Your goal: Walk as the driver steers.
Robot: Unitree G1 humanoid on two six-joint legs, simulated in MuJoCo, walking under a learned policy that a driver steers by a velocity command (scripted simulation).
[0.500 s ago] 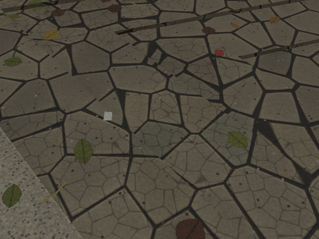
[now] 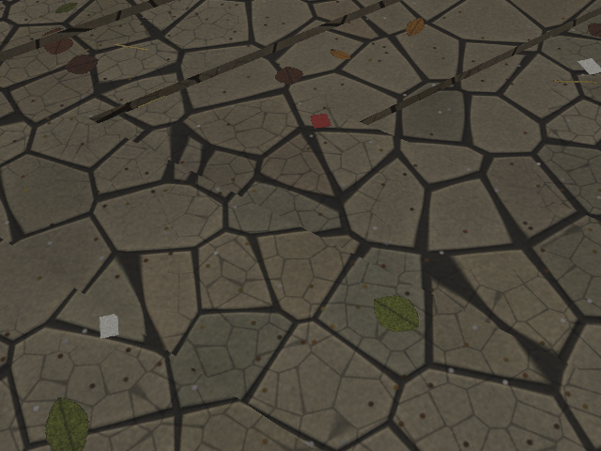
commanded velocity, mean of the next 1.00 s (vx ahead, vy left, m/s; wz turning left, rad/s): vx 0.50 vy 0.00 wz -0.60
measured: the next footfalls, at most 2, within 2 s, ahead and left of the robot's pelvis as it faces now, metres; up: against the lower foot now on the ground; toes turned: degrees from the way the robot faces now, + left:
left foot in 0.16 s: +0.29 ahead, +0.12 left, +0.00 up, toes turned -7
right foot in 0.72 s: +0.45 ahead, -0.18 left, -0.04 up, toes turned -30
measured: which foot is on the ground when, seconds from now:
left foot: up 0.00-0.14, down 0.16-0.72, up 0.74-1.00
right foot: down 0.00-0.16, up 0.18-0.70, down 0.72-1.00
